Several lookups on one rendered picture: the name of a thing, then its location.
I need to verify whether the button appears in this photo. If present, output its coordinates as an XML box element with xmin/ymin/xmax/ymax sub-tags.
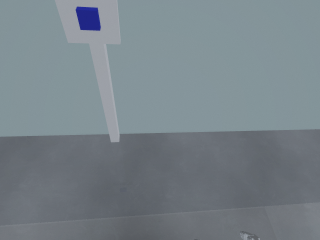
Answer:
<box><xmin>76</xmin><ymin>6</ymin><xmax>101</xmax><ymax>31</ymax></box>

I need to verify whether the panel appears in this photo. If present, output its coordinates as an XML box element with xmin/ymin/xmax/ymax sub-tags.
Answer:
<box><xmin>55</xmin><ymin>0</ymin><xmax>121</xmax><ymax>143</ymax></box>

